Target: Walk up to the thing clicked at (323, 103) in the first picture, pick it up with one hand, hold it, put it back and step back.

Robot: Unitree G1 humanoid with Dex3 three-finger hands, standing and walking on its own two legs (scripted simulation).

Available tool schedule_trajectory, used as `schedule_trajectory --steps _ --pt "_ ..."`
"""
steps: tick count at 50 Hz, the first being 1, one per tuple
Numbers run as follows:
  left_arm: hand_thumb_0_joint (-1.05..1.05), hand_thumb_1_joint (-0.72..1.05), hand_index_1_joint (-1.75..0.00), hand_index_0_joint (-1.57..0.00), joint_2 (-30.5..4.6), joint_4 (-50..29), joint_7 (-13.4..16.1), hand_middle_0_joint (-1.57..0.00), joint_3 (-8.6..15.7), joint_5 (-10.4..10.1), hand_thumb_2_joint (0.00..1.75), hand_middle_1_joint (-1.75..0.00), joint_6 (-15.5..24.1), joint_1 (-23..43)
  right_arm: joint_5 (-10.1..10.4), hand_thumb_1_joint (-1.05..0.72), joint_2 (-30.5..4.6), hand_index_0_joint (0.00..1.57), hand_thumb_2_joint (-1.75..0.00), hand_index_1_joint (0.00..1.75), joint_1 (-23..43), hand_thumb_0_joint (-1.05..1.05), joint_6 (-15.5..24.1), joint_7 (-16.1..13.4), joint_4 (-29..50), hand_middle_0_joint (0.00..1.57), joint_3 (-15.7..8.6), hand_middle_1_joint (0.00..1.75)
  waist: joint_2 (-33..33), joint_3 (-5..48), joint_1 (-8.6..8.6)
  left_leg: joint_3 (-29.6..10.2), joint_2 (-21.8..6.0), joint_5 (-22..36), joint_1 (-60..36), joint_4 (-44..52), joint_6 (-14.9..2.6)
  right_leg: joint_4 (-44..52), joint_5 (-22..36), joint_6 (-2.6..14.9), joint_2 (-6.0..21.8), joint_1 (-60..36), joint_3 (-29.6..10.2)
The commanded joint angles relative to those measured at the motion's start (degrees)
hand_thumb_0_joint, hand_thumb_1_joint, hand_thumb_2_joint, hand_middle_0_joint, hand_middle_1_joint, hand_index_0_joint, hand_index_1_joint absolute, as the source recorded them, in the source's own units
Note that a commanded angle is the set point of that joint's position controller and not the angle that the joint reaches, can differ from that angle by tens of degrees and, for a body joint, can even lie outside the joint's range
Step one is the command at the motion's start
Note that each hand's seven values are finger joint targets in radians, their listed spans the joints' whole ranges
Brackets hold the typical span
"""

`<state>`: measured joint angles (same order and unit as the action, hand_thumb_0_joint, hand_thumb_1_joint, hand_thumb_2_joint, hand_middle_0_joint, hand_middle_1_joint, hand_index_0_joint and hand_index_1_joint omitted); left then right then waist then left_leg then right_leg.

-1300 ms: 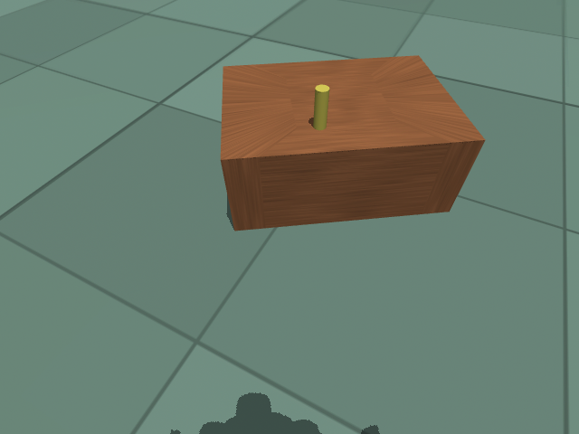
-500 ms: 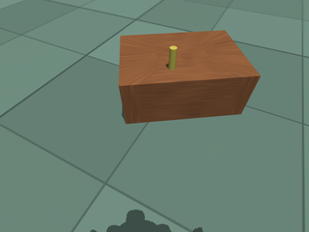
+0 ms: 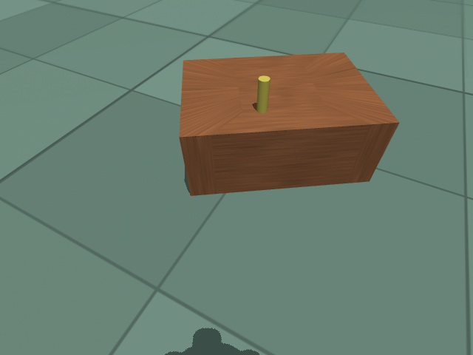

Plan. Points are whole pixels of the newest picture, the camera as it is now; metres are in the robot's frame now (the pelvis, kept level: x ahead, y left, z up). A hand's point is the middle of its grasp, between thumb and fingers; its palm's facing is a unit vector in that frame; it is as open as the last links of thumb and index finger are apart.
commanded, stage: walk up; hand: right
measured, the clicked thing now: (263, 95) +1.25 -0.13 -0.26
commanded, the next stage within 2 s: none
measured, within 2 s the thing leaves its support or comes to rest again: neither
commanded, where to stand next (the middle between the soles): +0.76 +0.06 m, yaw +5 degrees
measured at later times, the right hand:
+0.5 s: hand (343, 270) +0.32 -0.22 -0.13, palm faces -0.09 +0.94 -0.33, open 7.4 cm
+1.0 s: hand (348, 225) +0.45 -0.28 -0.16, palm faces -0.17 +0.94 -0.30, open 7.4 cm
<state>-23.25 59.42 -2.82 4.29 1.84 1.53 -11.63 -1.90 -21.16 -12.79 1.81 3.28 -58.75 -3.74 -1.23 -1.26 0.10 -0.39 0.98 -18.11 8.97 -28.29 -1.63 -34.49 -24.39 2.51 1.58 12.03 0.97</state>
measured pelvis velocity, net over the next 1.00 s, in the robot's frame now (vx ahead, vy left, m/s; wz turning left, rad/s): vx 0.36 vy -0.02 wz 0.11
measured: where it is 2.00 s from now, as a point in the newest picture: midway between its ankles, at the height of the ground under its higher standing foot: (226, 249)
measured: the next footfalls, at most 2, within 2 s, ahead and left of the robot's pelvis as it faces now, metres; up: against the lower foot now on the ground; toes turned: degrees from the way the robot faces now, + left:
left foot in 0.36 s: +0.30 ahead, +0.12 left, +0.00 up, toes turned +7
right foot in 0.80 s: +0.43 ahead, -0.13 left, +0.00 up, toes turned +0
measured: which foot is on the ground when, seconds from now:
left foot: down 0.00-0.04, up 0.06-0.34, down 0.36-0.82, up 0.84-1.00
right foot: down 0.00-0.40, up 0.42-0.78, down 0.80-1.00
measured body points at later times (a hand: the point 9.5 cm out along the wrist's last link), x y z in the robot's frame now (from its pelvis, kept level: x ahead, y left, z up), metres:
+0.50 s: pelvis +0.17 +0.02 -0.01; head +0.19 +0.03 +0.44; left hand +0.18 +0.33 -0.14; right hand +0.32 -0.27 -0.11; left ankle +0.26 +0.11 -0.73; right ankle +0.08 -0.12 -0.65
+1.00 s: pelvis +0.36 -0.02 +0.00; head +0.37 -0.06 +0.45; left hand +0.34 +0.31 -0.08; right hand +0.46 -0.33 -0.13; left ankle +0.37 +0.12 -0.68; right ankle +0.38 -0.13 -0.73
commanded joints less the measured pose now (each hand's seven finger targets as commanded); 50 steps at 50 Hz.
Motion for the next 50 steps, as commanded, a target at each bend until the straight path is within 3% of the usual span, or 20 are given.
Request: schedule_trajectory --steps 1,2,3,4,8,14,17,18,19,20,21,25,27,32,38,40,41,42,46,50 --pt "0.0 0.9 -0.3 -0.2 -11.8 -3.1 0.6 -0.2 3.8 0.4 0.9 -0.3 3.8 -8.2 0.2 -0.9 -13.0 0.2 -0.9 0.3 10.4 0.0 0.5 -0.2 9.4 0.2 -3.4 0.3 3.1 -0.8 7.43 -8.7 -8.0 -7.2 14.2 -3.5 -6.35 17.7 1.3 1.25 1.6 -15.2 -4.1" --pt "0.0 0.9 -0.3 -0.2 -18.5 -2.1 1.4 -0.2 5.4 1.4 0.9 -0.3 4.6 -14.7 0.9 -0.9 -7.7 0.2 -0.9 0.3 11.0 0.0 0.8 -0.2 11.9 0.2 -1.6 0.3 -15.6 -0.8 9.86 -0.8 3.6 -9.4 32.0 -24.4 -2.23 23.5 1.5 3.4 13.6 -27.2 -24.6" --pt "0.0 0.9 -0.3 -0.2 -19.7 -4.1 1.6 -0.2 5.2 0.9 0.9 -0.3 4.6 -11.8 0.4 -0.9 -9.8 0.2 -0.9 0.3 12.4 0.0 1.0 -1.1 12.5 0.2 -1.6 0.3 -7.8 -6.3 8.32 -4.5 0.7 -12.7 40.2 -28.7 -0.15 25.2 9.1 9.41 23.1 -25.0 -32.9" --pt "0.0 0.9 -0.3 -0.2 -17.7 -6.6 1.7 -0.2 4.6 -0.1 0.9 -0.3 4.6 -8.3 0.6 -0.9 -12.2 0.2 -0.9 0.3 9.5 0.0 1.2 -1.5 10.9 0.2 -2.0 0.3 -0.5 -7.1 5.68 -7.4 -1.9 -10.0 38.9 -31.1 -0.22 23.9 16.6 10.95 23.6 -23.0 -29.2" --pt "0.0 0.9 -0.3 -0.2 -12.9 -9.4 2.4 -0.2 3.2 -0.9 0.9 -0.3 4.2 -4.5 0.9 -0.9 -11.7 0.2 -0.9 0.3 5.4 0.0 0.9 0.2 10.4 0.2 -2.2 0.3 -4.5 -4.1 1.86 -4.3 -2.6 -0.6 29.9 -24.2 0.35 18.6 39.7 5.62 11.4 -21.9 -5.9" --pt "0.0 0.9 -0.3 -0.2 -14.5 -12.5 1.9 -0.2 3.0 -0.8 0.9 -0.3 3.7 -4.6 0.7 -0.9 -10.2 0.2 -0.9 0.3 7.3 0.0 0.6 1.6 13.7 0.2 -3.1 0.3 -6.2 -3.5 1.97 4.5 -1.8 11.2 11.3 -5.4 -0.8 18.5 34.3 5.29 10.3 -9.0 0.1" --pt "0.0 0.9 -0.3 -0.2 -14.5 -13.5 2.3 -0.2 2.5 -1.3 0.9 -0.3 3.6 -4.6 -0.2 -0.9 -12.2 0.2 -0.9 0.3 -3.4 0.0 0.6 1.1 11.8 0.2 -5.0 0.3 -0.9 1.2 -3.79 4.9 -0.8 12.9 -5.3 -4.3 -4.28 2.3 41.3 4.89 10.1 -2.2 3.0" --pt "0.0 0.9 -0.3 -0.2 -12.5 -13.7 2.3 -0.2 1.7 -1.7 0.9 -0.3 3.4 -7.0 -1.0 -0.9 -14.1 0.2 -0.9 0.3 -10.2 0.0 0.7 0.6 10.7 0.2 -6.3 0.3 3.7 6.2 -6.57 2.8 -0.6 7.8 -15.0 -3.1 -6.86 -11.2 38.9 3.25 6.9 2.6 5.0" --pt "0.0 0.9 -0.3 -0.2 -9.5 -14.3 2.3 -0.2 1.2 -2.4 0.9 -0.3 3.2 -9.5 -1.7 -0.9 -17.9 0.2 -0.9 0.3 -15.1 0.0 0.9 0.0 11.3 0.2 -7.7 0.3 13.9 10.1 -8.16 -15.0 -11.1 -0.5 -21.7 1.7 -11.24 -30.3 20.2 0.49 -0.8 12.7 5.3" --pt "0.0 0.9 -0.3 -0.2 -10.4 -15.0 2.5 -0.2 1.5 -2.9 0.9 -0.3 3.0 -12.4 0.0 -0.9 -21.6 0.2 -0.9 0.3 -13.6 0.0 1.4 -0.3 13.3 0.2 -7.7 0.3 14.4 13.4 -6.63 -43.3 -24.0 -9.0 -23.0 11.3 -18.4 -40.4 -7.6 0.49 -7.8 21.5 -2.2" --pt "0.0 0.9 -0.3 -0.2 -14.8 -14.0 2.7 -0.2 1.4 -2.1 0.9 -0.3 2.9 -9.2 2.7 -0.9 -20.5 0.2 -0.9 0.3 -9.4 0.0 1.5 -0.5 14.2 0.2 -8.0 0.3 4.9 10.2 -5.48 -41.1 -24.1 -18.8 -14.4 15.4 -18.32 -42.4 -5.0 2.0 -1.6 19.8 -8.6" --pt "0.0 0.9 -0.3 -0.2 -12.8 -11.2 1.0 -0.2 1.6 -1.7 0.9 -0.3 2.7 -14.0 2.2 -0.9 -14.6 0.2 -0.9 0.3 -0.6 0.0 2.7 -1.0 15.8 0.2 -4.3 0.3 5.0 -4.7 1.15 -15.1 -16.5 -8.1 9.3 17.3 -10.31 -29.3 3.4 0.29 4.0 13.7 -6.0" --pt "0.0 0.9 -0.3 -0.2 -11.8 -10.5 -0.1 -0.2 2.1 -1.3 0.9 -0.3 2.3 -15.7 1.3 -0.9 -14.8 0.2 -0.9 0.3 -0.1 0.0 3.4 -0.6 16.5 0.2 -4.3 0.3 7.7 -3.6 1.6 -9.7 -13.8 -7.9 12.3 17.5 -10.15 -21.3 5.0 -1.41 4.3 10.1 -2.6" --pt "0.0 0.9 -0.3 -0.2 -11.2 -12.6 -1.2 -0.2 3.1 -0.3 0.9 -0.3 2.3 -10.1 1.0 -0.9 -16.9 0.2 -0.9 0.3 -1.8 0.0 3.7 0.3 17.3 0.2 -5.2 0.3 12.0 -3.8 -0.33 -10.9 -14.8 -19.0 10.8 19.1 -10.6 -8.0 9.2 -2.07 3.9 12.5 0.8" --pt "0.0 0.9 -0.3 -0.2 -11.0 -11.0 -1.0 -0.2 4.0 -0.3 0.9 -0.3 3.7 -12.7 1.1 -0.9 -16.2 0.2 -0.9 0.3 2.1 0.0 2.6 0.4 18.1 0.2 -4.3 0.3 5.9 -1.6 3.71 -6.3 -12.0 -18.6 15.8 7.7 -7.8 1.7 12.4 -0.81 1.0 -2.1 3.7" --pt "0.0 0.9 -0.3 -0.2 -15.4 -9.2 0.6 -0.2 5.4 0.5 0.9 -0.3 4.8 -19.6 0.9 -0.9 -10.2 0.2 -0.9 0.3 -1.3 0.0 2.1 0.2 18.2 0.2 -1.9 0.3 -10.3 0.9 6.7 1.1 -4.1 -16.2 26.7 -16.4 -4.35 12.4 -4.8 1.79 5.6 -15.6 -8.3" --pt "0.0 0.9 -0.3 -0.2 -18.5 -10.7 1.3 -0.2 5.6 0.6 0.9 -0.3 5.5 -20.1 1.0 -0.9 -7.5 0.2 -0.9 0.3 -2.6 0.0 1.8 0.1 18.3 0.2 -0.7 0.3 -15.7 -2.2 6.24 0.5 3.1 -12.6 35.4 -32.7 -0.81 22.3 -18.3 5.01 18.7 -14.1 -32.3" --pt "0.0 0.9 -0.3 -0.2 -19.9 -11.8 1.4 -0.2 5.1 -0.2 0.9 -0.3 5.4 -16.3 1.1 -0.9 -12.9 0.2 -0.9 0.3 -1.3 0.0 1.6 -0.5 17.9 0.2 -2.0 0.3 -8.7 -4.4 5.11 -5.8 -0.1 -11.4 35.5 -35.9 -0.81 26.0 -22.4 11.16 25.4 -8.5 -41.1" --pt "0.0 0.9 -0.3 -0.2 -16.4 -13.3 1.8 -0.2 4.0 -1.2 0.9 -0.3 5.5 -9.2 2.2 -0.9 -14.9 0.2 -0.9 0.3 -6.0 0.0 1.8 -0.4 12.5 0.2 -2.5 0.3 -7.7 -2.9 1.18 -8.2 -3.5 -1.6 27.0 -30.9 0.83 23.4 -0.8 7.68 15.9 -5.0 -17.6" --pt "0.0 0.9 -0.3 -0.2 -15.9 -14.2 1.7 -0.2 4.0 -1.0 0.9 -0.3 5.7 -9.9 1.1 -0.9 -13.2 0.2 -0.9 0.3 -3.8 0.0 1.2 0.7 13.2 0.2 -2.5 0.3 -7.6 -4.0 2.25 -4.4 -3.5 1.8 24.8 -22.2 2.35 21.9 9.0 9.86 14.9 -4.7 -8.3"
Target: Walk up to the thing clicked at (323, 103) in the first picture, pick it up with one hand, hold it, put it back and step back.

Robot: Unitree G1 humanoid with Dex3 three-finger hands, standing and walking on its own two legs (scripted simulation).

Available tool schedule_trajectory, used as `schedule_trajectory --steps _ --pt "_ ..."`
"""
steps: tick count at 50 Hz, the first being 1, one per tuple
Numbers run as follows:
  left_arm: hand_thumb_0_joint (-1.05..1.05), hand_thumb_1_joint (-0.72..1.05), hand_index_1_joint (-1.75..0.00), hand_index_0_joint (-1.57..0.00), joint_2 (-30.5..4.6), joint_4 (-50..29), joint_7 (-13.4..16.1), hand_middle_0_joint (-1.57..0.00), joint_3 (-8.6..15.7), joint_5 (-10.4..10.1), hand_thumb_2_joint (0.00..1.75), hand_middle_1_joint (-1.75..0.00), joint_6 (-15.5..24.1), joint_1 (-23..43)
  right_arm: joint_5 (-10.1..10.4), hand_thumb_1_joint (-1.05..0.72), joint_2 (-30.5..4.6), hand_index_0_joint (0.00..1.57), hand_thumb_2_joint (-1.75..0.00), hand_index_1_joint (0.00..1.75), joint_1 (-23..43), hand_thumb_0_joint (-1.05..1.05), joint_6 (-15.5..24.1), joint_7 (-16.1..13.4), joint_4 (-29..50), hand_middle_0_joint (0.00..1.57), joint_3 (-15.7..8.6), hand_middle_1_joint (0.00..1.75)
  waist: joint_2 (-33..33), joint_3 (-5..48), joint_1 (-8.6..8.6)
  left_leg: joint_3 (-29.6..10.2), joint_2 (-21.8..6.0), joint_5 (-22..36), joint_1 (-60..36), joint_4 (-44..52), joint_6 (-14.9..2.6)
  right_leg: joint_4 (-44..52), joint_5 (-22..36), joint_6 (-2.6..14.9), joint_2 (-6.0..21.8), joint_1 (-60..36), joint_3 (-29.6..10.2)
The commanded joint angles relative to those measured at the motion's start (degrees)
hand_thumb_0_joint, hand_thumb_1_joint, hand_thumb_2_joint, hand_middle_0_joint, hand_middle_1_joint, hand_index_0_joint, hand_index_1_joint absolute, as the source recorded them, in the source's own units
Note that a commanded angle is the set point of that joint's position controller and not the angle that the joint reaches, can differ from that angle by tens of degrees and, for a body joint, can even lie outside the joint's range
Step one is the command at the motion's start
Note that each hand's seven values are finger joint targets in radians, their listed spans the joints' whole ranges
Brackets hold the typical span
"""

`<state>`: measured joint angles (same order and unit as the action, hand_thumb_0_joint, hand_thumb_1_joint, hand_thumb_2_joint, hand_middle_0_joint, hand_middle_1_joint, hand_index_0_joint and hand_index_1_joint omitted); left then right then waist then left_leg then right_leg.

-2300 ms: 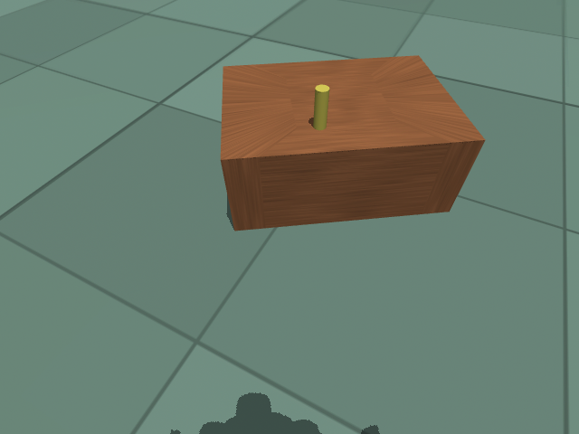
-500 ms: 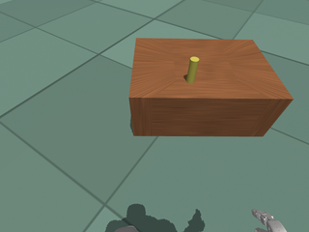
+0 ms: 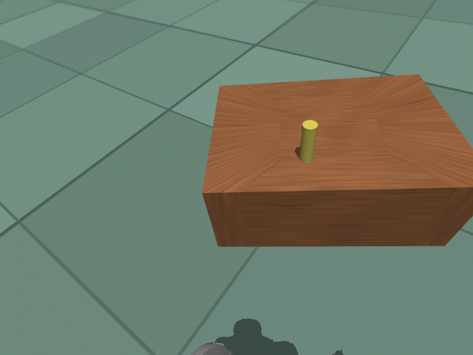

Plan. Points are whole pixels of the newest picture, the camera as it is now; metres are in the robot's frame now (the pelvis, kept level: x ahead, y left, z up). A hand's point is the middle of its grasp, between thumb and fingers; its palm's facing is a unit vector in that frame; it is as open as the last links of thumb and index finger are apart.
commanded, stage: walk up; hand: right
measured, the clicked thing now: (307, 142) +0.87 -0.20 -0.27
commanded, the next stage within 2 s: none
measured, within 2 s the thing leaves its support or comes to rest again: neither
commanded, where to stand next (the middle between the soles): +0.41 +0.04 m, yaw -2 degrees
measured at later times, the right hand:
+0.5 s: hand (372, 292) +0.26 -0.23 -0.13, palm faces -0.05 +0.93 -0.37, open 7.4 cm
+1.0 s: hand (346, 239) +0.40 -0.22 -0.16, palm faces -0.06 +0.92 -0.38, open 7.4 cm
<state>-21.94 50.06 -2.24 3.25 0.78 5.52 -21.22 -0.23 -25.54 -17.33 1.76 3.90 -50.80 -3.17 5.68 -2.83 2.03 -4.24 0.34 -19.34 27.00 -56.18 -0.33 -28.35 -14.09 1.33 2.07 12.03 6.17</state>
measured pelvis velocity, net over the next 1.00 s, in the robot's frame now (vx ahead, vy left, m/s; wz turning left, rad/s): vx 0.32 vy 0.05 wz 0.00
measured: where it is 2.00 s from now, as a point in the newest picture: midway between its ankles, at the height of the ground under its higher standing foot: (250, 324)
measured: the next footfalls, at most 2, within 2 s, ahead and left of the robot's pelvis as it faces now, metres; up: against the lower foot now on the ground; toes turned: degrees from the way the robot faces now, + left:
left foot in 0.24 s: +0.23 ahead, +0.15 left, +0.00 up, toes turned +6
right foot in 0.62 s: +0.38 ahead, -0.09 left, +0.00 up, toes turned -2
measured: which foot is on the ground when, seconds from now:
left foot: up 0.00-0.22, down 0.24-0.62, up 0.64-0.94, down 0.96-1.00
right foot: down 0.00-0.26, up 0.28-0.60, down 0.62-1.00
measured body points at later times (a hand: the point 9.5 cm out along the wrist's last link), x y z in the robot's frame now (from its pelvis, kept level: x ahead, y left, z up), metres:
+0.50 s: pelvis +0.18 +0.03 +0.00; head +0.20 +0.04 +0.45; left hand +0.24 +0.36 -0.12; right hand +0.27 -0.28 -0.10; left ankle +0.19 +0.15 -0.74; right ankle +0.27 -0.12 -0.70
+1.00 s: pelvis +0.32 +0.05 -0.02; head +0.34 +0.05 +0.42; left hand +0.35 +0.39 -0.13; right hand +0.41 -0.27 -0.14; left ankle +0.40 +0.19 -0.74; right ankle +0.33 -0.11 -0.73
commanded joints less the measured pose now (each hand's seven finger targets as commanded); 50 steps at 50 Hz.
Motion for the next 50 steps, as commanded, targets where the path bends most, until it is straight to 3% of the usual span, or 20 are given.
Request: schedule_trajectory --steps 1,7,11,12,13,14,18,23,29,30,31,32,33,34,38,44,47,48,49,50 --pt "0.0 0.9 -0.3 -0.2 -17.3 -4.8 1.2 -0.2 5.1 0.0 0.9 -0.3 1.7 -0.8 -0.8 -0.9 -8.5 0.2 -0.9 0.3 2.4 0.0 1.1 0.3 5.7 0.2 -3.1 0.3 -13.4 -2.7 0.91 0.0 -2.6 4.2 6.5 7.8 1.04 15.3 -0.1 10.66 13.8 -5.0 -11.8" --pt "0.0 0.9 -0.3 -0.2 -17.7 -6.1 1.1 -0.2 4.7 0.0 0.9 -0.3 0.9 -1.2 -0.7 -0.9 -6.9 0.2 -0.9 0.3 7.4 0.0 1.7 1.1 8.0 0.2 -3.3 0.3 -13.2 -0.6 1.42 7.2 -3.4 8.2 -3.0 20.5 -1.04 9.1 12.7 9.05 13.8 -5.2 -6.6" --pt "0.0 0.9 -0.3 -0.2 -14.2 -6.7 1.4 -0.2 2.5 -0.5 0.9 -0.3 -0.1 -1.3 -1.6 -0.9 -10.9 0.2 -0.9 0.3 -7.3 0.0 2.6 -0.2 3.6 0.2 -5.6 0.3 -0.7 6.5 -6.77 6.2 -1.3 4.5 -28.6 27.7 -4.52 -18.3 15.7 5.76 7.5 6.7 -0.4" --pt "0.0 0.9 -0.3 -0.2 -9.2 -8.0 1.3 -0.2 1.0 -0.9 0.9 -0.3 -0.2 -2.8 -2.4 -0.9 -16.4 0.2 -0.9 0.3 -12.1 0.0 2.9 -1.1 3.8 0.2 -7.2 0.3 13.3 9.2 -8.27 -15.9 -15.3 -1.1 -36.3 31.9 -8.96 -35.1 -2.4 2.29 1.2 19.6 -0.2" --pt "0.0 0.9 -0.3 -0.2 -12.4 -7.5 1.8 -0.2 1.9 -1.3 0.9 -0.3 -0.5 -3.2 -0.3 -0.9 -19.1 0.2 -0.9 0.3 -10.2 0.0 3.0 -1.6 5.9 0.2 -7.5 0.3 8.7 9.8 -7.58 -35.9 -24.9 -5.3 -34.3 40.9 -15.31 -40.2 -17.5 2.05 -3.6 25.6 -5.6" --pt "0.0 0.9 -0.3 -0.2 -16.2 -6.4 2.1 -0.2 2.1 -0.9 0.9 -0.3 -0.8 0.1 1.1 -0.9 -18.4 0.2 -0.9 0.3 -7.6 0.0 2.8 -1.6 6.1 0.2 -7.7 0.3 1.5 5.6 -7.15 -32.3 -25.0 -6.1 -26.4 41.0 -16.88 -44.0 -15.8 2.46 0.0 24.8 -10.6" --pt "0.0 0.9 -0.3 -0.2 -14.2 -2.8 0.9 -0.2 2.4 -1.1 0.9 -0.3 -1.0 -4.4 0.4 -0.9 -11.6 0.2 -0.9 0.3 -0.2 0.0 3.4 -2.0 7.6 0.2 -4.3 0.3 2.6 -0.6 -1.93 -7.3 -16.2 11.7 -15.2 38.7 -12.3 -32.9 -6.5 0.98 4.5 18.7 -9.1" --pt "0.0 0.9 -0.3 -0.2 -12.2 -4.4 -0.5 -0.2 2.5 -0.3 0.9 -0.3 -0.7 0.8 -0.5 -0.9 -13.2 0.2 -0.9 0.3 -0.5 0.0 3.7 -1.7 8.9 0.2 -4.6 0.3 5.0 -1.6 -3.2 -3.3 -16.2 9.0 -12.8 39.5 -14.42 -17.3 -3.1 -0.47 4.6 15.5 -5.3" --pt "0.0 0.9 -0.3 -0.2 -13.7 -1.2 0.0 -0.2 4.1 0.1 0.9 -0.3 0.6 -5.1 -0.3 -0.9 -10.8 0.2 -0.9 0.3 4.2 0.0 2.0 -0.9 10.9 0.2 -3.6 0.3 -1.8 2.1 1.63 2.0 -10.9 -4.6 -2.8 26.4 -9.1 -3.4 4.3 0.09 -1.0 -5.8 -0.9" --pt "0.0 0.9 -0.3 -0.2 -15.9 -0.1 0.7 -0.2 5.1 0.2 0.9 -0.3 1.1 -9.4 -0.3 -0.9 -7.8 0.2 -0.9 0.3 1.7 0.0 1.8 -1.0 10.8 0.2 -2.4 0.3 -9.8 4.1 4.0 4.3 -8.2 -4.6 2.3 14.8 -7.09 -0.5 -1.2 0.94 0.3 -13.8 -5.8" --pt "0.0 0.9 -0.3 -0.2 -21.6 -0.6 1.5 -0.2 6.8 0.8 0.9 -0.3 1.7 -12.6 -0.3 -0.9 -4.1 0.2 -0.9 0.3 0.4 0.0 2.0 -1.0 11.7 0.2 -1.3 0.3 -23.9 4.2 4.79 9.8 -0.4 -9.5 12.3 -3.4 -3.56 9.8 -13.6 5.81 14.3 -17.7 -29.0" --pt "0.0 0.9 -0.3 -0.2 -23.2 -2.8 1.7 -0.2 6.2 0.0 0.9 -0.3 1.8 -9.5 -0.5 -0.9 -7.3 0.2 -0.9 0.3 -0.4 0.0 1.1 -1.6 10.8 0.2 -2.0 0.3 -16.9 2.7 3.35 4.0 0.1 -12.1 14.2 -9.5 -1.87 16.2 -19.8 11.29 23.8 -12.6 -45.3" --pt "0.0 0.9 -0.3 -0.2 -22.5 -3.9 1.7 -0.2 5.7 -0.6 0.9 -0.3 1.5 -5.7 -0.5 -0.9 -11.2 0.2 -0.9 0.3 1.2 0.0 0.8 -1.9 10.1 0.2 -3.1 0.3 -11.7 -0.3 1.86 0.8 -3.5 -11.6 14.1 -11.3 -1.61 15.4 -20.3 15.8 24.8 -7.9 -45.1" --pt "0.0 0.9 -0.3 -0.2 -21.3 -4.4 1.9 -0.2 5.5 -0.8 0.9 -0.3 1.4 -3.7 -0.2 -0.9 -11.6 0.2 -0.9 0.3 1.7 0.0 0.8 -2.0 9.3 0.2 -3.2 0.3 -10.6 -2.1 1.76 -0.9 -5.1 -8.7 14.3 -10.8 -1.43 15.1 -16.6 15.63 22.2 -5.6 -39.1" --pt "0.0 0.9 -0.3 -0.2 -18.8 -5.0 2.1 -0.2 4.4 -0.4 0.9 -0.3 1.2 0.2 -0.8 -0.9 -10.2 0.2 -0.9 0.3 -4.0 0.0 -0.1 -0.6 5.4 0.2 -3.9 0.3 -15.2 -1.4 -1.52 1.5 -6.5 -0.8 4.8 -2.4 -0.06 12.2 -8.6 11.15 13.7 2.8 -20.0" --pt "0.0 0.9 -0.3 -0.2 -16.8 -5.6 2.5 -0.2 2.6 0.2 0.9 -0.3 -0.1 2.7 -0.5 -0.9 -6.7 0.2 -0.9 0.3 0.8 0.0 -0.3 -1.5 4.5 0.2 -3.0 0.3 -15.9 1.7 -0.89 7.3 -3.2 3.5 -7.6 13.8 0.35 3.5 13.4 9.63 10.7 7.9 -10.7" --pt "0.0 0.9 -0.3 -0.2 -14.2 -5.4 2.8 -0.2 1.1 -0.7 0.9 -0.3 -1.6 5.4 -0.5 -0.9 -7.3 0.2 -0.9 0.3 -1.8 0.0 0.8 -2.9 1.9 0.2 -3.0 0.3 -10.7 4.2 -3.73 7.9 -1.0 11.4 -18.7 24.5 -0.8 -8.2 11.0 6.38 8.0 12.7 -8.4" --pt "0.0 0.9 -0.3 -0.2 -11.7 -5.1 2.9 -0.2 0.2 -0.9 0.9 -0.3 -2.1 4.5 -0.9 -0.9 -9.6 0.2 -0.9 0.3 -2.0 0.0 1.1 -3.4 1.5 0.2 -3.4 0.3 -4.8 4.8 -3.71 1.3 -6.2 10.0 -19.8 28.5 -2.34 -13.1 3.7 4.03 5.2 14.9 -6.4" --pt "0.0 0.9 -0.3 -0.2 -8.5 -4.9 2.9 -0.2 -0.8 -1.6 0.9 -0.3 -2.7 1.5 -1.4 -0.9 -13.2 0.2 -0.9 0.3 0.3 0.0 1.5 -3.6 3.0 0.2 -3.7 0.3 4.9 5.6 -2.04 -16.6 -17.7 8.3 -19.3 34.7 -6.11 -20.5 -7.8 0.27 -0.7 17.5 -5.4" --pt "0.0 0.9 -0.3 -0.2 -12.7 -2.3 3.7 -0.2 0.1 -1.8 0.9 -0.3 -3.6 0.2 0.0 -0.9 -15.4 0.2 -0.9 0.3 3.7 0.0 1.4 -3.6 3.6 0.2 -3.8 0.3 4.4 6.1 -2.05 -22.1 -22.7 3.3 -14.0 36.4 -13.39 -24.5 -20.2 0.2 -0.5 13.5 -7.0"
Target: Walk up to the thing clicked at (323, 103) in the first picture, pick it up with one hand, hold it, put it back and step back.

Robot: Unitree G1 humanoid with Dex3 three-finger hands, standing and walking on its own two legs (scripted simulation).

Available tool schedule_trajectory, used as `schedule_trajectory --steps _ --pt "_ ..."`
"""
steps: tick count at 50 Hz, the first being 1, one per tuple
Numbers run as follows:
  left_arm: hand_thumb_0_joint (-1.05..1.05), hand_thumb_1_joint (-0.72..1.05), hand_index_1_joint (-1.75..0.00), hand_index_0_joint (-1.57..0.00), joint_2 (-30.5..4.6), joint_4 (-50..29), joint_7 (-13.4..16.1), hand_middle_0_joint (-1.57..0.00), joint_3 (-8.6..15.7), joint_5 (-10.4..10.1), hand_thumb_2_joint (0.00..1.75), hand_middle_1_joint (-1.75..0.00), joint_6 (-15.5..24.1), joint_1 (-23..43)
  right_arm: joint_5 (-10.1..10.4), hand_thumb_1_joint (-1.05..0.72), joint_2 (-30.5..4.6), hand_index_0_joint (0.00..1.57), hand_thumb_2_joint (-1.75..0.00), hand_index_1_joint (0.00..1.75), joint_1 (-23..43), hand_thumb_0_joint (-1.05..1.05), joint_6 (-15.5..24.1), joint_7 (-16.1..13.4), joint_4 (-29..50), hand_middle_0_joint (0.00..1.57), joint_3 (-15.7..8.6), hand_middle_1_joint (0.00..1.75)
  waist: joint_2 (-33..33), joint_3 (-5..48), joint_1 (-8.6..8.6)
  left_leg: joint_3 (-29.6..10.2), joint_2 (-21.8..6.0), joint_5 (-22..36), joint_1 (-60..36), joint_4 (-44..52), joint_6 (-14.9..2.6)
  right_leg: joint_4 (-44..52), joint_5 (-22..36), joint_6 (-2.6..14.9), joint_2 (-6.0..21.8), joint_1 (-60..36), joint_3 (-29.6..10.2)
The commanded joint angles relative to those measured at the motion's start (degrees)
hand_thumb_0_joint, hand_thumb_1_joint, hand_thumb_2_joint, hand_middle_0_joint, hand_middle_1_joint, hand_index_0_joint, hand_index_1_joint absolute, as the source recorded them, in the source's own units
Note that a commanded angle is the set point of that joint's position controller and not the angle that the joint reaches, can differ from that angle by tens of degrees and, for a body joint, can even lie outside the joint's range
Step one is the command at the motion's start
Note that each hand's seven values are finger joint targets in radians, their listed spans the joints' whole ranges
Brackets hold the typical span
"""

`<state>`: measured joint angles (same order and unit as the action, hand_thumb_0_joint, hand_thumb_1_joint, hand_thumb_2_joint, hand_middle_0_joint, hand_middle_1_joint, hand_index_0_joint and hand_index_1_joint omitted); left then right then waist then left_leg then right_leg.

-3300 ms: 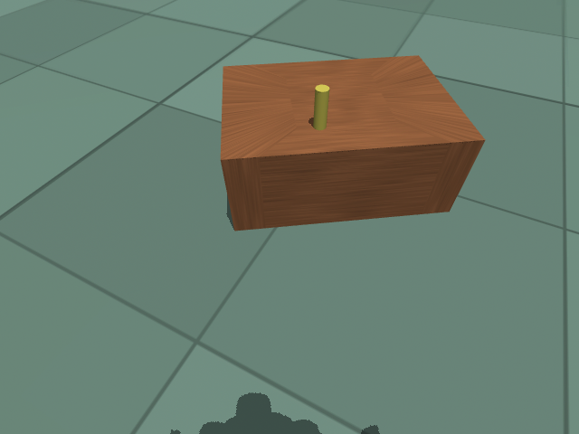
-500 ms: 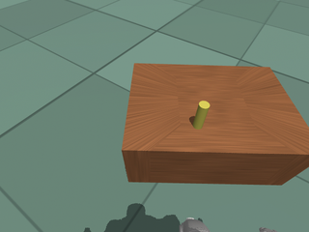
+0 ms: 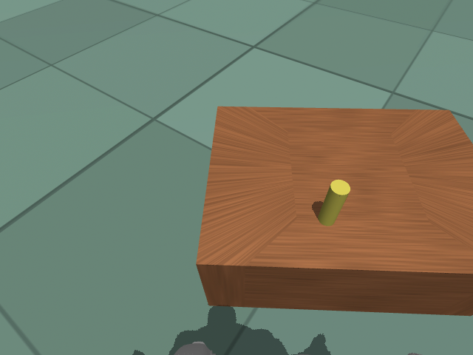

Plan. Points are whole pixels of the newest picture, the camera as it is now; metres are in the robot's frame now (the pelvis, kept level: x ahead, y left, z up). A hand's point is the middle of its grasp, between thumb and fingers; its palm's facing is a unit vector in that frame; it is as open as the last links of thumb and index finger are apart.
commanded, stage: walk up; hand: right
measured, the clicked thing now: (332, 204) +0.55 -0.26 -0.24
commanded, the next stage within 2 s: stand in 1.38 s
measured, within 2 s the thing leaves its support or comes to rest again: neither
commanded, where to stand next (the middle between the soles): +0.09 -0.02 m, yaw -2 degrees
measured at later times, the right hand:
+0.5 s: hand out of the picture +0.15 -0.25 -0.13, palm faces +0.00 +0.94 -0.33, open 7.4 cm
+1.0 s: hand out of the picture +0.10 -0.26 -0.12, palm faces +0.04 +0.94 -0.34, open 7.4 cm
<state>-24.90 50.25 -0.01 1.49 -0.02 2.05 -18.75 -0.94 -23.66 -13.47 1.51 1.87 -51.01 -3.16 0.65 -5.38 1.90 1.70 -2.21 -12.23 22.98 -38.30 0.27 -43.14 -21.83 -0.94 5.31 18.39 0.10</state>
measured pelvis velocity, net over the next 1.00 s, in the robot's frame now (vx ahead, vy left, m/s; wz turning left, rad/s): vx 0.05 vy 0.00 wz -0.04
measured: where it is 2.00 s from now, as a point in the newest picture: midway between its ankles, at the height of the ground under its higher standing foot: outside the picture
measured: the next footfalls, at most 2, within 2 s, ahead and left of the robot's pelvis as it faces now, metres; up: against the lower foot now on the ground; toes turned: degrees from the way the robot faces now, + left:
none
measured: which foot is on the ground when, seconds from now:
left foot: down 0.00-1.00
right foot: down 0.00-1.00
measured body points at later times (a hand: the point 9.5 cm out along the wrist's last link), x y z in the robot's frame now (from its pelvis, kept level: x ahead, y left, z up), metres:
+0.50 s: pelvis +0.04 +0.00 +0.02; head +0.06 +0.00 +0.47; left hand +0.12 +0.31 -0.10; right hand +0.15 -0.30 -0.10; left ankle +0.08 +0.13 -0.71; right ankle +0.02 -0.14 -0.71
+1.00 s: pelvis +0.05 +0.00 +0.03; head +0.06 +0.00 +0.48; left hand +0.15 +0.30 -0.10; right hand +0.10 -0.31 -0.10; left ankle +0.08 +0.13 -0.71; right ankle +0.02 -0.14 -0.71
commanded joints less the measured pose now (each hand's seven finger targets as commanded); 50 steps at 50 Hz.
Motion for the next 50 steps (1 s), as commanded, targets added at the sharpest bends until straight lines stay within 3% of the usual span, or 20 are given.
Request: schedule_trajectory --steps 1,4,6,7,8,9,10,12,14,18,32,40,50 --pt "0.0 0.9 -0.3 -0.2 -11.3 -1.0 1.6 -0.2 2.2 -0.7 0.9 -0.3 -0.3 -0.6 0.5 -0.9 -16.3 0.2 -0.9 0.3 1.8 0.0 1.4 -1.6 3.3 0.2 -3.6 0.3 6.7 6.1 -1.44 -25.7 -18.6 -6.2 -5.3 18.4 -14.24 -10.5 -13.0 2.45 -2.5 5.3 -2.6" --pt "0.0 0.9 -0.3 -0.2 -10.1 2.8 1.3 -0.2 2.4 -0.7 0.9 -0.3 0.0 -2.4 0.2 -0.9 -14.3 0.2 -0.9 0.3 6.2 0.0 1.1 -2.0 2.5 0.2 -2.4 0.3 11.4 5.2 0.2 -13.9 -12.4 0.6 -3.9 13.4 -9.67 -0.2 -3.9 2.93 -1.8 1.7 -0.2" --pt "0.0 0.9 -0.3 -0.2 -9.1 5.3 1.2 -0.2 2.6 -0.2 0.9 -0.3 0.4 -3.5 0.7 -0.9 -13.3 0.2 -0.9 0.3 7.9 0.0 0.5 -1.8 1.6 0.2 -1.6 0.3 12.0 6.4 1.13 -11.2 -10.8 1.8 -2.1 9.9 -7.75 9.6 3.8 2.75 -3.5 -5.3 1.8" --pt "0.0 0.9 -0.3 -0.2 -10.0 5.4 1.3 -0.2 2.8 0.4 0.9 -0.3 0.5 -1.7 0.9 -0.9 -11.4 0.2 -0.9 0.3 7.4 0.0 0.4 -1.7 1.5 0.2 -0.9 0.3 8.9 6.8 0.62 -10.3 -10.0 0.4 -0.4 9.1 -6.14 12.4 6.5 3.1 -2.6 -8.0 -0.3" --pt "0.0 0.9 -0.3 -0.2 -11.8 4.5 1.3 -0.2 2.9 0.8 0.9 -0.3 0.7 1.1 1.4 -0.9 -9.4 0.2 -0.9 0.3 7.2 0.0 0.4 -1.7 1.1 0.2 -0.2 0.3 3.7 7.5 -0.27 -8.6 -8.0 -2.0 -0.6 7.8 -3.94 14.9 7.4 4.49 1.4 -6.8 -6.9" --pt "0.0 0.9 -0.3 -0.2 -12.7 4.0 0.9 -0.2 2.7 0.7 0.9 -0.3 0.6 5.8 1.6 -0.9 -9.2 0.2 -0.9 0.3 7.6 0.0 0.3 -1.8 0.1 0.2 -0.2 0.3 0.8 5.6 -2.2 -6.7 -5.1 -6.8 -4.6 8.9 -2.55 15.7 5.9 5.72 3.0 -0.1 -9.6" --pt "0.0 0.9 -0.3 -0.2 -11.9 3.5 0.6 -0.2 2.2 0.4 0.9 -0.3 0.4 8.6 1.4 -0.9 -10.2 0.2 -0.9 0.3 7.5 0.0 0.4 -2.0 -1.3 0.2 -0.5 0.3 1.0 5.0 -2.87 -7.0 -5.4 -8.8 -8.8 10.8 -2.63 15.0 5.9 5.14 2.6 2.8 -8.1" --pt "0.0 0.9 -0.3 -0.2 -9.7 5.6 0.6 -0.2 1.3 -0.1 0.9 -0.3 0.3 7.8 1.1 -0.9 -11.2 0.2 -0.9 0.3 10.9 0.0 0.9 -2.0 -2.4 0.2 -0.3 0.3 4.2 5.8 -1.1 -9.4 -7.9 -5.2 -6.8 12.8 -3.61 13.5 9.3 3.59 -0.2 -1.9 -3.7" --pt "0.0 0.9 -0.3 -0.2 -9.4 7.1 0.5 -0.2 1.1 -0.1 0.9 -0.3 0.3 8.0 1.0 -0.9 -10.7 0.2 -0.9 0.3 11.3 0.0 1.2 -1.9 -3.8 0.2 0.3 0.3 2.2 7.5 -1.01 -8.6 -8.3 0.0 -7.6 13.6 -4.37 14.3 12.2 3.17 -0.3 -5.5 -3.5" --pt "0.0 0.9 -0.3 -0.2 -9.2 9.2 0.5 -0.2 1.0 -0.2 0.9 -0.3 0.4 10.4 1.4 -0.9 -10.0 0.2 -0.9 0.3 12.4 0.0 1.2 -2.0 -6.4 0.2 0.5 0.3 1.1 8.5 -1.49 -5.6 -7.0 7.8 -11.6 13.1 -2.97 16.8 17.9 3.22 1.2 -6.9 -4.1" --pt "0.0 0.9 -0.3 -0.2 -8.1 12.9 0.3 -0.2 0.8 0.0 0.9 -0.3 -0.3 16.9 1.1 -0.9 -8.8 0.2 -0.9 0.3 15.0 0.0 0.4 -1.8 -12.1 0.2 0.8 0.3 -2.4 8.1 -1.87 -2.5 -6.0 10.4 -18.2 18.3 -1.22 26.0 18.9 1.93 2.5 -9.3 -4.2" --pt "0.0 0.9 -0.3 -0.2 -7.7 13.5 0.0 -0.2 1.0 0.4 0.9 -0.3 -0.8 17.9 0.6 -0.9 -8.9 0.2 -0.9 0.3 14.7 0.0 0.6 -1.9 -13.1 0.2 0.9 0.3 -1.4 6.4 -1.85 -3.1 -5.8 3.1 -16.5 21.8 -0.85 28.0 14.2 1.85 2.1 -9.6 -4.3" --pt "0.0 0.9 -0.3 -0.2 -7.2 13.4 0.0 -0.2 1.3 0.4 0.9 -0.3 -1.0 18.0 0.6 -0.9 -8.8 0.2 -0.9 0.3 12.9 0.0 1.0 -2.1 -13.1 0.2 0.7 0.3 -0.3 8.3 -2.18 -2.7 -6.2 8.5 -17.5 21.7 -0.84 27.1 18.0 1.62 2.1 -11.5 -3.8"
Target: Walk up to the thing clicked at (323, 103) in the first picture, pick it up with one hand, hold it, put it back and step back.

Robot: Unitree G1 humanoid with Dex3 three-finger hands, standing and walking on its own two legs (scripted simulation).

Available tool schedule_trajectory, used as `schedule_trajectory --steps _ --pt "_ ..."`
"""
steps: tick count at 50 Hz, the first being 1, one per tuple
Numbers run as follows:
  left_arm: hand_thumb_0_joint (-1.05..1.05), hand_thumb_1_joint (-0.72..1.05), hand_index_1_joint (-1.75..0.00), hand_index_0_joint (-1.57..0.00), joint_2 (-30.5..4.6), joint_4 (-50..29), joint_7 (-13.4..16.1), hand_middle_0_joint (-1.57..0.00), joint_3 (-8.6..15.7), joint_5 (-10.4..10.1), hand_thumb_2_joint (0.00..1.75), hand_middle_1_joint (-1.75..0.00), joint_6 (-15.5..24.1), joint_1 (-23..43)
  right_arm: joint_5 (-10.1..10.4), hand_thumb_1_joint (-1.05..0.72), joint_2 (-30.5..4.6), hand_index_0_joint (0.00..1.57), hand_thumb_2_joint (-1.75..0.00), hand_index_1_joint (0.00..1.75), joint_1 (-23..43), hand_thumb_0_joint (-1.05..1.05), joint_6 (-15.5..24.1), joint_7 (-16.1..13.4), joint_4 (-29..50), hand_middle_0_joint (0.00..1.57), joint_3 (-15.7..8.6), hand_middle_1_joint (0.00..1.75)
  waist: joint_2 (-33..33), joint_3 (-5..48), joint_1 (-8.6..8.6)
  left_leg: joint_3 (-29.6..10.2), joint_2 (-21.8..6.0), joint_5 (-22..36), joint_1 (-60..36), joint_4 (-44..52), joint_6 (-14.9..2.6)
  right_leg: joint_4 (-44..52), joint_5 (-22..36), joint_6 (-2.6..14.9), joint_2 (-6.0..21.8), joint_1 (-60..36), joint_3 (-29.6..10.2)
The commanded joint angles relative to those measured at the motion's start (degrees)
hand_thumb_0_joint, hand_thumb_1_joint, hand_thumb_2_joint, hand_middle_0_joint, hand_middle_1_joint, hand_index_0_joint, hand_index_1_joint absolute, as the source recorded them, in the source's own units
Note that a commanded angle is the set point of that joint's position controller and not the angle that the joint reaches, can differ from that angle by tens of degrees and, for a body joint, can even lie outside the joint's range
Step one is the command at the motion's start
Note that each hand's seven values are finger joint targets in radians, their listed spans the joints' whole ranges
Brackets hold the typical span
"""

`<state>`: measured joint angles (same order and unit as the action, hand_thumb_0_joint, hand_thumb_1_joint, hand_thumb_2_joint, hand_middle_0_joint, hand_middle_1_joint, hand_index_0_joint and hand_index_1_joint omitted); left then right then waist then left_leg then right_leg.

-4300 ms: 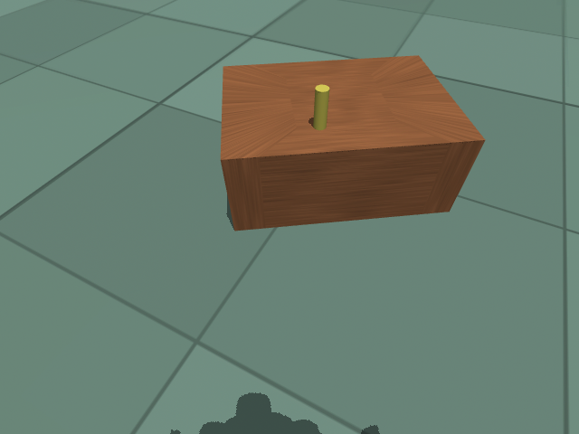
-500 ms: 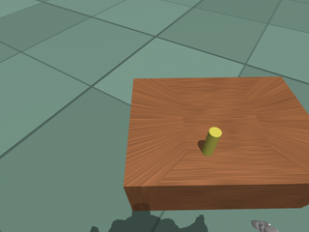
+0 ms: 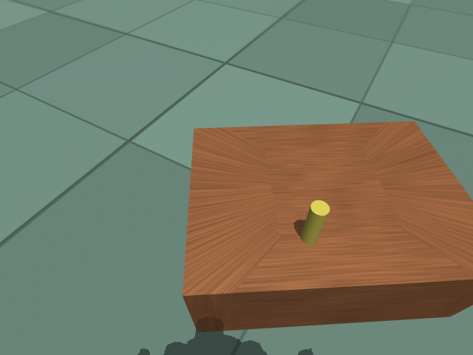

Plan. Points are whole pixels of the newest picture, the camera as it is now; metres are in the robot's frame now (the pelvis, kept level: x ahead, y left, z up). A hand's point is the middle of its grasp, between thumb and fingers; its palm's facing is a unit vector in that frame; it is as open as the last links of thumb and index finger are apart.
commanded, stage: walk up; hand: right
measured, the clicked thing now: (314, 223) +0.52 -0.24 -0.28
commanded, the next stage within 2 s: stand in 0.38 s
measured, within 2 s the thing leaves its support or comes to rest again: neither
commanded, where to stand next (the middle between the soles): +0.04 -0.02 m, yaw +1 degrees
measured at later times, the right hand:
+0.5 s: hand out of the picture +0.10 -0.24 -0.15, palm faces -0.01 +0.94 -0.33, open 7.4 cm
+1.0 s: hand out of the picture +0.09 -0.24 -0.15, palm faces -0.02 +0.94 -0.33, open 7.4 cm
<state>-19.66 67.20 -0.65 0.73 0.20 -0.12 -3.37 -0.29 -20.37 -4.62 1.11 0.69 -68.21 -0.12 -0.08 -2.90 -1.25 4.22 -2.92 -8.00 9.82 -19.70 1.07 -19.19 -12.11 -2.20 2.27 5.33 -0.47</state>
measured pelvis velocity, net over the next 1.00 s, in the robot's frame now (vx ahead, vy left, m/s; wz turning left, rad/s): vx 0.01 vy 0.01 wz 0.01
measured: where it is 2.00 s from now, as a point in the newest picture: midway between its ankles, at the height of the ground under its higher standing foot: outside the picture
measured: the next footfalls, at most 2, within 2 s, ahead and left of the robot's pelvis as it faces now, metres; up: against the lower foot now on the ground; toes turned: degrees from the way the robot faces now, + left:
none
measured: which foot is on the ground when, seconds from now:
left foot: down 0.00-1.00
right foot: down 0.00-1.00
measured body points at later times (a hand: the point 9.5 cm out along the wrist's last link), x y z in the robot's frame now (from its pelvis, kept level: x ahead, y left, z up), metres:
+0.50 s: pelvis +0.01 +0.01 +0.00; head +0.02 +0.01 +0.45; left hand +0.09 +0.31 -0.13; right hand +0.10 -0.29 -0.13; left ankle +0.03 +0.13 -0.75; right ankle -0.02 -0.14 -0.75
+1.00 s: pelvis +0.01 +0.01 +0.00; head +0.01 +0.01 +0.45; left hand +0.07 +0.31 -0.13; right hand +0.09 -0.29 -0.13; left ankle +0.03 +0.13 -0.75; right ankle -0.02 -0.14 -0.75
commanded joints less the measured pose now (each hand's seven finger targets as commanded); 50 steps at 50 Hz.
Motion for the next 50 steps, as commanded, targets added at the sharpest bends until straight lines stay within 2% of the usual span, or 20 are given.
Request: schedule_trajectory --steps 1,8,12,15,18,19,22,24,27,33,34,37,38,41,47,50 --pt "0.0 0.9 -0.3 -0.2 -12.5 -3.4 0.7 -0.2 2.1 0.1 0.9 -0.3 1.1 2.9 -0.1 -0.9 -12.0 0.2 -0.9 0.3 3.9 0.0 1.4 -1.0 4.0 0.2 -2.3 0.3 0.3 5.8 0.95 -5.3 -5.4 5.1 -4.2 3.1 -1.6 2.9 8.4 2.85 5.1 1.6 -3.2" --pt "0.0 0.9 -0.3 -0.2 -12.0 -3.4 0.8 -0.2 2.0 0.3 0.9 -0.3 1.0 2.2 -0.1 -0.9 -12.1 0.2 -0.9 0.3 3.7 0.0 1.2 -1.1 4.3 0.2 -2.7 0.3 0.5 6.8 0.82 -4.9 -5.9 7.8 -6.0 2.4 -2.01 3.0 9.4 2.8 5.1 1.3 -2.5" --pt "0.0 0.9 -0.3 -0.2 -12.0 -3.4 0.8 -0.2 1.8 0.2 0.9 -0.3 1.0 2.2 -0.1 -0.9 -11.8 0.2 -0.9 0.3 3.8 0.0 1.0 -1.0 4.6 0.2 -2.6 0.3 0.2 5.1 0.72 -4.9 -5.5 6.1 -5.4 2.9 -1.62 3.5 8.6 2.53 5.0 2.5 -3.1" --pt "0.0 0.9 -0.3 -0.2 -12.0 -3.5 0.8 -0.2 1.8 0.4 0.9 -0.3 1.0 1.9 -0.1 -0.9 -11.9 0.2 -0.9 0.3 4.3 0.0 0.9 -1.0 4.7 0.2 -2.8 0.3 0.0 5.4 0.81 -5.1 -5.5 4.7 -5.3 3.0 -2.02 4.0 7.8 2.58 5.0 2.3 -2.8" --pt "0.0 0.9 -0.3 -0.2 -12.0 -3.6 0.8 -0.2 1.8 0.5 0.9 -0.3 1.1 1.8 -0.1 -0.9 -11.8 0.2 -0.9 0.3 3.9 0.0 0.9 -0.9 4.8 0.2 -2.8 0.3 0.0 6.1 0.72 -5.0 -5.4 5.7 -5.7 2.9 -1.96 4.0 8.9 2.53 5.3 1.2 -2.9" --pt "0.0 0.9 -0.3 -0.2 -12.5 -4.3 1.0 -0.2 1.8 0.6 0.9 -0.3 1.5 1.1 -0.4 -0.9 -11.6 0.2 -0.9 0.3 4.6 0.0 0.8 -1.0 5.3 0.2 -2.7 0.3 0.0 4.8 1.01 -5.6 -5.9 8.1 -5.7 2.9 -1.57 4.2 9.3 2.22 5.7 2.5 -3.0" --pt "0.0 0.9 -0.3 -0.2 -12.5 -4.5 1.1 -0.2 1.8 0.6 0.9 -0.3 1.6 0.9 -0.3 -0.9 -11.5 0.2 -0.9 0.3 4.3 0.0 0.7 -0.9 5.5 0.2 -2.7 0.3 0.0 4.2 0.76 -5.8 -5.9 6.5 -5.9 3.1 -1.57 4.7 7.4 2.23 5.6 3.1 -3.0" --pt "0.0 0.9 -0.3 -0.2 -12.3 -4.7 1.0 -0.2 1.7 0.6 0.9 -0.3 1.7 0.3 -0.2 -0.9 -11.8 0.2 -0.9 0.3 4.3 0.0 0.7 -0.8 5.6 0.2 -2.8 0.3 0.0 5.3 0.83 -5.7 -5.9 6.5 -6.7 2.7 -1.79 5.1 7.8 2.33 5.8 2.6 -3.2" --pt "0.0 0.9 -0.3 -0.2 -12.6 -5.2 1.2 -0.2 1.7 0.6 0.9 -0.3 1.9 0.1 -0.3 -0.9 -11.8 0.2 -0.9 0.3 4.1 0.0 0.7 -0.7 5.9 0.2 -2.9 0.3 -0.6 6.3 0.79 -5.7 -6.0 9.5 -7.3 2.3 -1.79 4.7 10.0 2.14 6.0 1.9 -2.9" --pt "0.0 0.9 -0.3 -0.2 -12.4 -5.7 1.1 -0.2 1.6 0.6 0.9 -0.3 1.7 -0.3 -0.3 -0.9 -11.7 0.2 -0.9 0.3 3.9 0.0 0.6 -0.7 6.0 0.2 -2.7 0.3 0.4 5.1 0.89 -5.7 -5.8 5.9 -5.7 3.1 -1.8 5.4 7.6 2.41 6.1 1.6 -3.0" --pt "0.0 0.9 -0.3 -0.2 -12.7 -5.9 1.1 -0.2 1.6 0.6 0.9 -0.3 1.7 -0.5 -0.3 -0.9 -11.7 0.2 -0.9 0.3 3.8 0.0 0.7 -0.7 6.0 0.2 -2.7 0.3 0.4 6.1 0.89 -5.8 -6.0 8.1 -6.4 2.9 -1.78 4.7 9.0 2.39 6.1 1.0 -2.8" --pt "0.0 0.9 -0.3 -0.2 -12.7 -5.9 1.2 -0.2 1.5 0.6 0.9 -0.3 1.8 -0.7 -0.3 -0.9 -11.7 0.2 -0.9 0.3 3.8 0.0 0.7 -0.7 6.1 0.2 -2.7 0.3 -0.4 5.5 0.96 -5.9 -6.0 7.9 -6.4 2.8 -1.9 5.0 7.9 2.23 6.1 1.7 -2.6" --pt "0.0 0.9 -0.3 -0.2 -12.5 -5.9 1.1 -0.2 1.5 0.6 0.9 -0.3 1.6 -0.7 -0.3 -0.9 -11.8 0.2 -0.9 0.3 3.4 0.0 0.6 -0.7 6.0 0.2 -2.7 0.3 0.0 4.7 0.88 -5.9 -5.7 5.8 -5.6 3.1 -1.75 5.3 7.1 2.3 6.1 1.7 -2.6" --pt "0.0 0.9 -0.3 -0.2 -12.5 -5.7 1.0 -0.2 1.6 0.6 0.9 -0.3 1.5 -1.4 -0.2 -0.9 -11.9 0.2 -0.9 0.3 3.4 0.0 0.6 -0.7 5.9 0.2 -2.7 0.3 0.7 4.2 1.05 -6.3 -5.7 4.3 -5.3 4.0 -1.81 5.0 5.7 2.5 6.0 2.0 -2.5" --pt "0.0 0.9 -0.3 -0.2 -12.6 -6.3 1.1 -0.2 1.6 0.6 0.9 -0.3 1.6 -1.3 -0.4 -0.9 -11.9 0.2 -0.9 0.3 2.7 0.0 0.8 -0.7 6.1 0.2 -2.7 0.3 0.4 5.0 1.04 -6.2 -5.8 6.8 -5.9 3.3 -1.91 4.9 6.8 2.46 6.2 1.7 -2.6" --pt "0.0 0.9 -0.3 -0.2 -12.4 -6.2 1.0 -0.2 1.4 0.7 0.9 -0.3 1.5 -1.9 -0.2 -0.9 -12.1 0.2 -0.9 0.3 3.1 0.0 0.7 -0.7 6.1 0.2 -2.8 0.3 0.1 4.2 1.17 -6.4 -5.6 5.4 -5.7 3.4 -2.02 5.0 6.1 2.53 6.1 2.2 -2.3"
